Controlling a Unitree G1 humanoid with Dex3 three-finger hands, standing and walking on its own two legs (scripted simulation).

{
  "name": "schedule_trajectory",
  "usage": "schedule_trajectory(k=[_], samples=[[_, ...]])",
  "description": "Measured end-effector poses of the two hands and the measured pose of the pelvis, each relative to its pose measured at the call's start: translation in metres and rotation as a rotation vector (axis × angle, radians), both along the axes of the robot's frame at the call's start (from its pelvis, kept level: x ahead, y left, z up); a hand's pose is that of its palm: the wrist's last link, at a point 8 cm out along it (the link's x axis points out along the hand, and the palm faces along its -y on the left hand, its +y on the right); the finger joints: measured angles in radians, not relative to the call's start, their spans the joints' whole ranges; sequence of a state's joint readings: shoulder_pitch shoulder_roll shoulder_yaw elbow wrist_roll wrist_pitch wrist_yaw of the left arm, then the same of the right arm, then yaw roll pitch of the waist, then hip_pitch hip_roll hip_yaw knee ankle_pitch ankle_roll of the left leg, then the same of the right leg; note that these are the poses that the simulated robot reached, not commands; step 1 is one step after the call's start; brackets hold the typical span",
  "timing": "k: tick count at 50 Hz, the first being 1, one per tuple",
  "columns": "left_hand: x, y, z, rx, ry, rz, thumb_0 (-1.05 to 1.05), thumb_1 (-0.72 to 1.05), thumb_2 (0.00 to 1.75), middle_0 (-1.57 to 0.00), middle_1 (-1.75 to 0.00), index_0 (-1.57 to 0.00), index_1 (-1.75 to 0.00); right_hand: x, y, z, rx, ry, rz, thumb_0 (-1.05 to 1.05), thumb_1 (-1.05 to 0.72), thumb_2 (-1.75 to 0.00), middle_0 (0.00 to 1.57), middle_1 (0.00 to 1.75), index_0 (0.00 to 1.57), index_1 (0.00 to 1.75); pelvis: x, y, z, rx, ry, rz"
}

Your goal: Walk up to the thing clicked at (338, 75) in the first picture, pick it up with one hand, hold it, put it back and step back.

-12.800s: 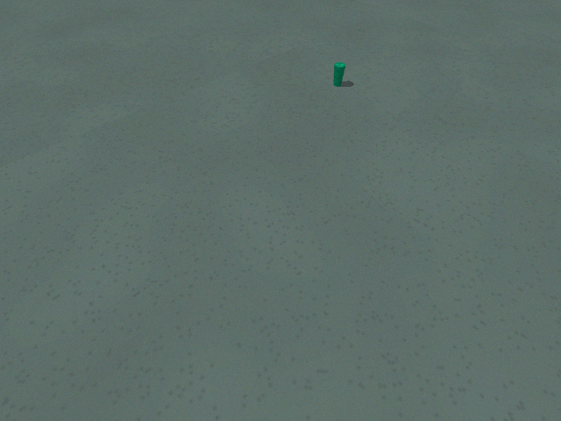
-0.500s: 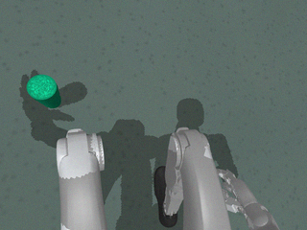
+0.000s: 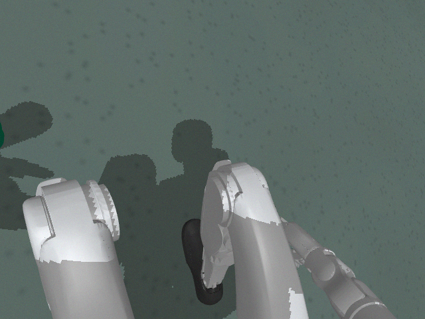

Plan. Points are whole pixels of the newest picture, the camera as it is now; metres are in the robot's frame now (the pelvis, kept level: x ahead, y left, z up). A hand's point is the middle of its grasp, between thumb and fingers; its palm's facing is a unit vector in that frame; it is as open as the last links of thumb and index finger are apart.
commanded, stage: close in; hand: left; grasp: from the side
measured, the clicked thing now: out of the picture +0.43 +0.32 -0.21
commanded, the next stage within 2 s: rest palm in 0.36 s
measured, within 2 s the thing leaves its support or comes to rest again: leaves its support in 1.60 s
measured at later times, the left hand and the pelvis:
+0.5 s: hand out of the picture +0.39 +0.31 -0.17, palm faces +0.38 -0.93 +0.02, open 17.1 cm; pelvis -0.01 +0.01 -0.01, yaw -2 degrees
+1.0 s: hand out of the picture +0.42 +0.31 -0.18, palm faces +0.41 -0.91 +0.00, open 11.9 cm; pelvis -0.01 +0.01 -0.01, yaw -3 degrees
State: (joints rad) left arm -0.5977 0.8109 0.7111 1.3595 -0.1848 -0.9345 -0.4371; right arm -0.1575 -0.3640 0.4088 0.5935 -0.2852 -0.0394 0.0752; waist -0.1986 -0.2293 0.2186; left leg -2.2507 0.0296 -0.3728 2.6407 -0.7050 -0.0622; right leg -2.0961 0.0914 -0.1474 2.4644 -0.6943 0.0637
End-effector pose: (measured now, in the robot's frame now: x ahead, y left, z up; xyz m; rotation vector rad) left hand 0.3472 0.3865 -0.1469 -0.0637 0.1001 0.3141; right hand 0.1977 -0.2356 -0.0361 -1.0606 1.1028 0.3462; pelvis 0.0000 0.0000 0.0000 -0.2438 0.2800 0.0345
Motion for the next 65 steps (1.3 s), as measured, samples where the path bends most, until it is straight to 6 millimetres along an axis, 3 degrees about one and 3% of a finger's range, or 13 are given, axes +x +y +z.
schedule_trajectory(k=[12,22,38,52,65], samples=[[-0.004,-0.011,-0.011,0.044,-0.017,0.047,-0.02,-0.55,0.05,-0.05,-0.08,-0.05,-0.08,-0.009,0.001,0.01,-0.067,0.03,0.055,0.0,-0.93,-0.9,0.21,0.3,0.21,0.3,-0.007,0.004,-0.005,-0.022,-0.055,-0.008],[0.004,-0.03,-0.022,0.032,-0.028,0.059,-0.02,-0.48,0.08,-0.03,-0.07,-0.03,-0.06,-0.027,0.005,0.014,-0.095,0.068,0.054,0.0,-0.91,-0.9,0.21,0.3,0.21,0.3,-0.011,0.008,-0.006,-0.043,-0.09,-0.017],[0.018,-0.037,-0.031,0.061,-0.034,0.095,-0.01,-0.26,0.21,-0.1,-0.11,-0.08,-0.12,-0.042,0.007,0.015,-0.125,0.125,0.048,0.0,-0.89,-0.9,0.21,0.3,0.21,0.3,-0.012,0.011,-0.007,-0.065,-0.108,-0.033],[0.031,-0.037,-0.031,0.069,-0.046,0.108,0.0,0.13,0.51,-0.42,-0.42,-0.4,-0.43,-0.042,0.005,0.019,-0.151,0.136,0.042,0.0,-0.87,-0.89,0.21,0.3,0.21,0.3,-0.012,0.013,-0.005,-0.075,-0.105,-0.042],[0.037,-0.037,-0.03,0.062,-0.036,0.126,0.03,-0.01,0.67,-0.7,-0.8,-0.66,-0.8,-0.044,0.006,0.021,-0.156,0.136,0.039,0.0,-0.86,-0.89,0.21,0.3,0.21,0.3,-0.013,0.013,-0.003,-0.076,-0.102,-0.047]])
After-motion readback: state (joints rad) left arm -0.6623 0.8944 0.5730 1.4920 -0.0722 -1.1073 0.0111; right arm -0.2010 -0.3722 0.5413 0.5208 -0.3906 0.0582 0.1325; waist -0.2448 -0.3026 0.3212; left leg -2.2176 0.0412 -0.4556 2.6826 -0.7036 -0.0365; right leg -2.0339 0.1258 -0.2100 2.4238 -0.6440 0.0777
